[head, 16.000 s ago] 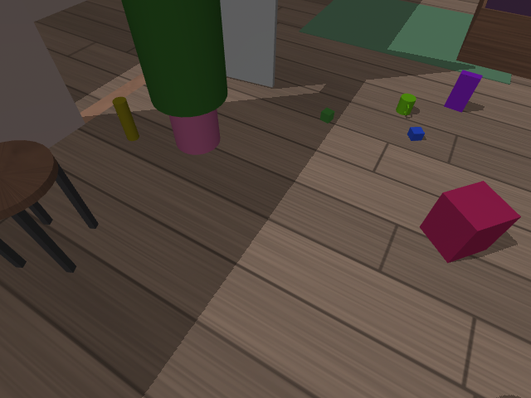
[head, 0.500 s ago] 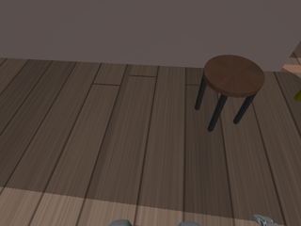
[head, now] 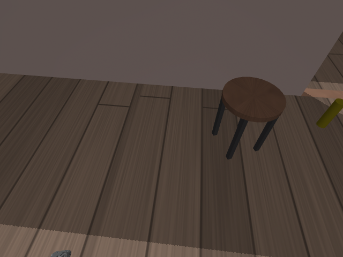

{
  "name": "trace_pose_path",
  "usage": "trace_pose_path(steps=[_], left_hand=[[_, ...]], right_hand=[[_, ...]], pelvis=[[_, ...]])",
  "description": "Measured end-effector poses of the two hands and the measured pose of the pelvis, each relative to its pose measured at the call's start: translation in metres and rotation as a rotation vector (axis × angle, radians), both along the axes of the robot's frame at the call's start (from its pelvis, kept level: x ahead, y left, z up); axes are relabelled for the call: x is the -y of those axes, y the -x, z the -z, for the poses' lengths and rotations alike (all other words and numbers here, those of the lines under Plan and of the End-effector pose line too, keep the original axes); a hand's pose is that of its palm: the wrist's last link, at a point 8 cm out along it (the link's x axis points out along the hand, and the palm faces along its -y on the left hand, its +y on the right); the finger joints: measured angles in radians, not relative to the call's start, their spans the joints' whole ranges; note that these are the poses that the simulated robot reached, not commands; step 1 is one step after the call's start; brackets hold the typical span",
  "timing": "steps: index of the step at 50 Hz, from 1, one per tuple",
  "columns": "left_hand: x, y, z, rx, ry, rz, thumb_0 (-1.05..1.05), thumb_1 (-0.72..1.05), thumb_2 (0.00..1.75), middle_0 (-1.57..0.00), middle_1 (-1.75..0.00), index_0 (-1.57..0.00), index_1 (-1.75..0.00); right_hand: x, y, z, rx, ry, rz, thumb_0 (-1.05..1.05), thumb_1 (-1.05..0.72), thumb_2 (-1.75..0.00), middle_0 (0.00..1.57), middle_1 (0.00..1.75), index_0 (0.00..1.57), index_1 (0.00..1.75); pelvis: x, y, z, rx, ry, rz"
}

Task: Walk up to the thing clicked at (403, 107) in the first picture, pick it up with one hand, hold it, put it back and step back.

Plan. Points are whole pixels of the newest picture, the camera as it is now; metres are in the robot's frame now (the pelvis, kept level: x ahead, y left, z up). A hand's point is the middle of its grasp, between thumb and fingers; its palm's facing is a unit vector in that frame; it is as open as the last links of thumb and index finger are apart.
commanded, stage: stand
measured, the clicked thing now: out of the picture -0.29 -2.13 -0.73
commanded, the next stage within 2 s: none
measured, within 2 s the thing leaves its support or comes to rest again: neither
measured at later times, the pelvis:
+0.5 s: pelvis +0.01 +0.01 +0.01, yaw +1 degrees
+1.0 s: pelvis +0.01 +0.02 +0.01, yaw +2 degrees
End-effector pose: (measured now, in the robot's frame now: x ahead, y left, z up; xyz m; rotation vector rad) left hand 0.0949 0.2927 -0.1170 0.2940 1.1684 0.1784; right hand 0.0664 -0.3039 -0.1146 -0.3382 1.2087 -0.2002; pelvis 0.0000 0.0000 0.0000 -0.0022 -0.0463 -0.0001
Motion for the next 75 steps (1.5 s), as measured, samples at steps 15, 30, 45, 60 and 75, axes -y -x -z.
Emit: trace_pose_path(steps=[15, 30, 45, 60, 75], left_hand=[[-0.018, 0.032, -0.002, -0.081, -0.029, -0.044, 0.00, 0.90, 0.90, -0.21, -0.30, -0.20, -0.30], [-0.021, 0.033, 0.001, -0.090, -0.018, -0.048, 0.00, 0.90, 0.90, -0.21, -0.30, -0.20, -0.30], [-0.025, 0.018, 0.001, -0.065, -0.017, -0.037, 0.00, 0.90, 0.90, -0.21, -0.30, -0.20, -0.30], [-0.027, 0.023, 0.001, -0.078, -0.020, -0.046, 0.00, 0.90, 0.90, -0.21, -0.30, -0.20, -0.30], [-0.027, 0.029, 0.001, -0.091, -0.022, -0.053, 0.00, 0.90, 0.90, -0.21, -0.30, -0.20, -0.30]], right_hand=[[-0.020, -0.027, 0.000, 0.012, -0.030, -0.028, 0.01, -0.91, -0.90, 0.20, 0.30, 0.20, 0.30], [-0.024, -0.031, -0.002, -0.006, -0.022, -0.023, 0.01, -0.91, -0.90, 0.20, 0.30, 0.20, 0.30], [-0.027, -0.030, -0.003, -0.016, -0.017, -0.012, 0.01, -0.91, -0.90, 0.20, 0.30, 0.20, 0.30], [-0.031, -0.037, -0.002, -0.012, -0.021, -0.022, 0.01, -0.91, -0.90, 0.20, 0.30, 0.20, 0.30], [-0.031, -0.040, -0.002, -0.008, -0.022, -0.027, 0.01, -0.91, -0.90, 0.20, 0.30, 0.20, 0.30]], pelvis=[[-0.008, -0.003, -0.004, -0.004, 0.003, -0.015], [-0.014, -0.009, -0.005, -0.013, 0.003, -0.022], [-0.019, -0.013, -0.005, -0.014, 0.003, -0.027], [-0.020, -0.017, -0.005, -0.014, 0.002, -0.032], [-0.020, -0.018, -0.005, -0.013, 0.002, -0.034]])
